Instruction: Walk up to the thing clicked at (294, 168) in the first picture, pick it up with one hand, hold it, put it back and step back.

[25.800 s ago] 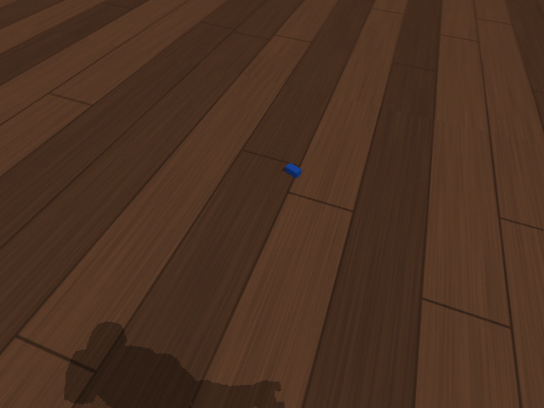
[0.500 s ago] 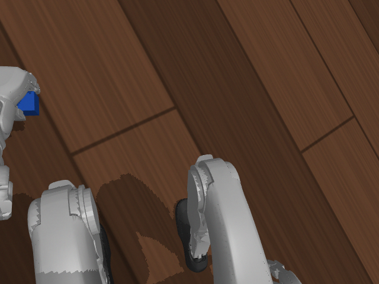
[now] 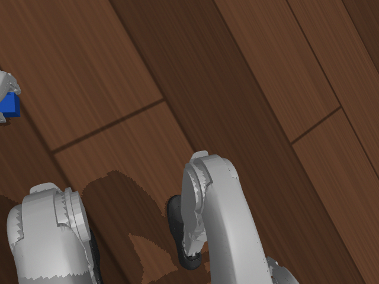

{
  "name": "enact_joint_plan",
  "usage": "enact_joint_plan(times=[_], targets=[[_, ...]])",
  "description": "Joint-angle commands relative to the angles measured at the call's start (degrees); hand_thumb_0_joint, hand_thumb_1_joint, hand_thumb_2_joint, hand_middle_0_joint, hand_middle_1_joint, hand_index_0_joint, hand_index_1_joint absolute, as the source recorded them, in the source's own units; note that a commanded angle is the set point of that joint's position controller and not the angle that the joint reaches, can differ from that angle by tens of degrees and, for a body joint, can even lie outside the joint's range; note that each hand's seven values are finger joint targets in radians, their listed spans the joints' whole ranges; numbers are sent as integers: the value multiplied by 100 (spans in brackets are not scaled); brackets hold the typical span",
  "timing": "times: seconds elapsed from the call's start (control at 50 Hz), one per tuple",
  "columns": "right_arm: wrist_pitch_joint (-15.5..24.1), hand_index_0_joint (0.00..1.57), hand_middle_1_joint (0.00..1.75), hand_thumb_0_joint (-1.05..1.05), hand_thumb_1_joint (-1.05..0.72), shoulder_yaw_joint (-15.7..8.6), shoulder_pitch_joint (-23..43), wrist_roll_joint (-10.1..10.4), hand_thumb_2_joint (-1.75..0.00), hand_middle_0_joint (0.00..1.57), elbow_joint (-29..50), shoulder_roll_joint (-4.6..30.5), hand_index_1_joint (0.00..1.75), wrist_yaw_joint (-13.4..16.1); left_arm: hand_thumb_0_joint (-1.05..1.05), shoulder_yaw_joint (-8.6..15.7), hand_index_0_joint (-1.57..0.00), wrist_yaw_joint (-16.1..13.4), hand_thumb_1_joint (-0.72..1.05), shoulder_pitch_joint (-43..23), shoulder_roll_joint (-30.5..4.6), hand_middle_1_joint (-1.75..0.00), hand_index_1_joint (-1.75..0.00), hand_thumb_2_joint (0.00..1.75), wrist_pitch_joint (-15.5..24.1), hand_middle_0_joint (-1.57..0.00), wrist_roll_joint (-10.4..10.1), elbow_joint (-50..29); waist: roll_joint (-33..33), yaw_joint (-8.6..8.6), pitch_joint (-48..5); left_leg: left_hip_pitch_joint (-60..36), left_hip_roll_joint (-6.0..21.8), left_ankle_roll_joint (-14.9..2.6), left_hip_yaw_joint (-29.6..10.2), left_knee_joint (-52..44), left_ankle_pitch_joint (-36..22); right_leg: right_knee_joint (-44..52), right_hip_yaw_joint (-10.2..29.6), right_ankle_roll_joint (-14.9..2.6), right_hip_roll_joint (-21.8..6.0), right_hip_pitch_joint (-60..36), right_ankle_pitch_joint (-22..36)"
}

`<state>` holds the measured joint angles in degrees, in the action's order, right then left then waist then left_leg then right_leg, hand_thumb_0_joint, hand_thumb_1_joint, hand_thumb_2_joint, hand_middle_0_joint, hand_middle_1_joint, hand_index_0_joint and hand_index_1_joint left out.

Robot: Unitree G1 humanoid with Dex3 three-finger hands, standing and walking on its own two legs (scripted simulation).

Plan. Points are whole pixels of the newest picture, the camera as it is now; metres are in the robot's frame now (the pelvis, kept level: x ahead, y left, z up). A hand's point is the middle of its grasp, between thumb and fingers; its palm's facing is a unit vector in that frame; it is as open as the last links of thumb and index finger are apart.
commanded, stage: rest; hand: left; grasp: from above
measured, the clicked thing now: out of the picture +0.49 +0.29 -0.23
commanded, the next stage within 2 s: open in 1.24 s
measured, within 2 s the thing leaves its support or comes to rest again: rests again in 0.96 s
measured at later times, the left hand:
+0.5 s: hand (3, 109) +0.48 +0.27 -0.24, palm faces -0.50 -0.06 -0.87, open 7.1 cm
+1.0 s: hand (6, 111) +0.48 +0.27 -0.26, palm faces -0.50 -0.06 -0.86, open 7.1 cm
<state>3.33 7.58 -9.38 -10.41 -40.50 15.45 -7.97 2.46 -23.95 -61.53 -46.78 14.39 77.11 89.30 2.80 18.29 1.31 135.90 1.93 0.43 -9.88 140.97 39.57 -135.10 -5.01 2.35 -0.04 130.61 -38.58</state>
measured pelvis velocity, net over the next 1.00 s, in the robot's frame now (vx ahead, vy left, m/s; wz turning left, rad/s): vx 0.00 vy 0.00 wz -0.06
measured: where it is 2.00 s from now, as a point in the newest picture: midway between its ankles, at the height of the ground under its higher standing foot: (141, 261)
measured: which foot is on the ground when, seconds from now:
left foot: down 0.00-1.00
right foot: down 0.00-1.00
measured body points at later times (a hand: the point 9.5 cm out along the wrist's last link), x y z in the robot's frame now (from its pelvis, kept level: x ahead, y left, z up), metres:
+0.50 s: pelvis +0.01 +0.00 -0.01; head +0.28 +0.09 +0.33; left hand +0.50 +0.27 -0.19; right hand +0.03 -0.26 -0.09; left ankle +0.07 +0.13 -0.28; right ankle +0.10 -0.13 -0.28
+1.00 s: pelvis +0.00 +0.00 -0.01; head +0.29 +0.10 +0.32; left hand +0.50 +0.27 -0.21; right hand +0.04 -0.25 -0.08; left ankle +0.07 +0.13 -0.28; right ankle +0.10 -0.13 -0.28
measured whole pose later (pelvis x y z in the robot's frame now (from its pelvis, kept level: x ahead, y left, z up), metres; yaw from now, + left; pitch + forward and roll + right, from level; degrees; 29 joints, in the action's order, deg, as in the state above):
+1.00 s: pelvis +0.00 +0.00 -0.01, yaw -4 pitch +31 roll -13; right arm 8.9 14.8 -6.2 -14.7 -37.5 17.6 -11.4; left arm 4.0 -30.6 -63.0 -54.4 13.3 76.9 97.1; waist 6.5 22.5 7.5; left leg 136.0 2.3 0.6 -13.7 145.6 41.8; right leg -136.8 -7.8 3.1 1.5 129.7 -38.8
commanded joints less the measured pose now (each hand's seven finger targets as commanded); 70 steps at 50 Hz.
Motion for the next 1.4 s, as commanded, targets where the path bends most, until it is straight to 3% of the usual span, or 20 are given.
enact_joint_plan(times=[0.0,0.08,0.12,0.16,0.46,0.48,0.54,0.62,0.76,0.86,0.94,0.96,1.02,1.04,1.08,1.16,1.22,1.24,1.3,1.38], targets=[[65,20,30,0,-91,-432,-1307,-17,-90,20,-20,1601,30,64,0,322,-125,-385,90,-1950,-1529,-25,-23,27,-20,-122,-98,-976,-2531,38,-4148,-3134,-104,-136,610,-1328,-1242,1181,-572,-404,245,-2063,1472],[114,20,30,0,-90,-383,-1251,-63,-89,20,-20,1581,30,15,0,83,-122,-384,88,-1867,-1076,-22,-18,24,-102,-119,-110,-376,-2352,315,-3746,-3035,-74,-135,540,-1227,-1116,1088,-651,-410,266,-1760,1398],[162,20,30,0,-90,-338,-1336,-97,-89,20,-55,1666,30,2,0,194,-121,-391,85,-2014,-1344,-21,-18,25,-94,-118,-124,-461,-2128,342,-3674,-2818,-89,-188,557,-1107,-1105,1165,-635,-360,265,-1931,1428],[183,20,30,0,-90,-314,-1333,-105,-90,20,-17,1705,30,2,0,345,-122,-409,86,-1737,-1623,-19,-16,22,-103,-119,-119,-561,-2352,142,-3885,-2975,-81,-159,572,-1155,-1342,1150,-613,-363,263,-2186,1608],[313,20,30,0,-90,-92,-1124,-269,-90,20,43,1838,30,-101,0,295,-123,-721,89,-1860,-1721,-19,-16,23,-13,-121,-45,-347,-2550,404,-3604,-3059,-24,-105,436,-1024,-1346,1015,-783,-394,345,-2063,1646],[331,20,30,0,-90,-113,-1075,-274,-90,20,111,1908,30,-100,0,448,-124,-763,91,-1816,-1892,-20,-16,22,-15,-121,-28,-261,-2495,423,-3551,-3028,-13,-98,403,-1001,-1344,1000,-818,-399,347,-2028,1627],[375,20,30,0,-90,-45,-1052,-300,-90,20,66,1834,30,-142,0,255,-124,-778,90,-1733,-1705,-20,-17,24,-37,-121,-40,-134,-2517,457,-3619,-3016,6,-119,408,-964,-1352,983,-779,-369,376,-2181,1714],[441,20,30,0,-90,-3,-1044,-346,-90,20,122,1980,30,-188,0,387,-125,-823,91,-1765,-1942,-17,-14,21,-85,-122,-67,-57,-2423,555,-3432,-2878,9,-140,402,-886,-1392,991,-812,-344,379,-2233,1766],[504,20,30,0,-90,77,-957,-349,-90,20,151,1950,30,-236,0,272,-124,-865,90,-1805,-1925,-18,-15,20,-93,-121,-135,-224,-2685,506,-3655,-3110,44,-95,333,-973,-1450,955,-856,-361,420,-2356,1807],[515,20,30,0,-90,129,-925,-385,-90,20,189,2061,30,-246,0,362,-124,-916,90,-1788,-2037,-15,-12,17,-117,-121,-129,124,-2585,624,-3234,-2884,45,-97,281,-970,-1290,959,-916,-356,415,-2195,1673],[558,20,30,0,-90,226,-868,-410,-90,20,168,1977,30,-273,0,75,-123,-880,88,-1856,-1806,-15,-12,17,-65,-120,-124,63,-2581,652,-3280,-2933,59,-119,282,-904,-1224,970,-889,-346,448,-2236,1673],[565,20,30,0,-90,195,-877,-406,-90,20,225,2084,30,-268,0,344,-123,-929,88,-1836,-2147,-16,-13,18,-60,-120,-134,16,-2557,653,-3372,-2976,52,-121,283,-914,-1305,991,-914,-324,435,-2359,1742],[582,20,30,0,-90,255,-882,-403,-90,20,171,2032,30,-275,0,124,-123,-942,87,-1847,-1961,-15,-12,19,-23,-120,-119,79,-2572,665,-3337,-2964,67,-107,270,-919,-1344,987,-913,-329,462,-2354,1767],[580,20,30,0,-90,235,-861,-407,-90,20,211,2111,30,-266,0,348,-124,-988,90,-1777,-2197,-16,-13,18,-17,-121,-131,182,-2534,683,-3266,-2916,67,-105,234,-917,-1292,976,-958,-329,437,-2313,1720],[596,20,30,0,-90,253,-889,-440,-90,20,213,2142,30,-282,0,365,-125,-989,90,-1712,-2193,-13,-11,17,-36,-122,-78,287,-2565,715,-3099,-2931,68,-88,227,-924,-1315,924,-966,-335,436,-2232,1716],[632,20,30,0,-90,313,-720,-467,-90,20,354,2114,30,-299,0,181,-124,-1016,90,-1936,-2071,-15,-12,16,38,-121,-68,111,-2709,731,-3106,-2914,81,-88,198,-960,-1114,970,-955,-347,457,-2239,1567],[652,20,30,0,-90,325,-775,-462,-90,20,272,2184,30,-303,0,336,-123,-1059,89,-1821,-2366,-13,-11,17,20,-121,-56,176,-2634,703,-3140,-2881,87,-94,198,-900,-1160,954,-967,-334,459,-2309,1613],[662,20,30,0,-90,329,-792,-473,-90,20,350,2186,30,-314,0,177,-125,-1023,91,-1800,-2139,-13,-10,15,9,-122,-22,283,-2640,796,-3071,-2931,82,-94,188,-898,-1206,942,-988,-326,449,-2226,1652],[674,20,30,0,-90,344,-838,-487,-90,20,282,2210,30,-322,0,239,-124,-1047,90,-1732,-2178,-12,-10,16,5,-122,-47,408,-2594,824,-2928,-2891,86,-83,162,-902,-1241,928,-1021,-317,450,-2202,1690],[685,20,30,0,-89,339,-798,-483,-90,20,302,2244,30,-328,0,271,-99,-1047,65,-1845,-2314,-19,-16,16,25,-96,-48,249,-2660,766,-2946,-2927,93,-67,129,-969,-1135,951,-1036,-323,445,-2158,1581]])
